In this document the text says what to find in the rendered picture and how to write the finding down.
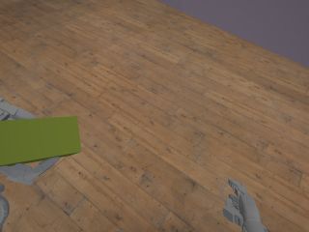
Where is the robot left hand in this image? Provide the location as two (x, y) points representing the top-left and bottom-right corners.
(0, 97), (60, 186)

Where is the sponge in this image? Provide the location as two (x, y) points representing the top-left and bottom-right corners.
(0, 116), (82, 167)

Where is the robot right hand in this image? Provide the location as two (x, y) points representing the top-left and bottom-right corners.
(223, 178), (261, 228)

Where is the robot left forearm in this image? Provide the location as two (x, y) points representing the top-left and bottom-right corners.
(0, 183), (10, 232)

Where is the robot right forearm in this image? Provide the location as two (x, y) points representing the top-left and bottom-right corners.
(241, 220), (267, 232)

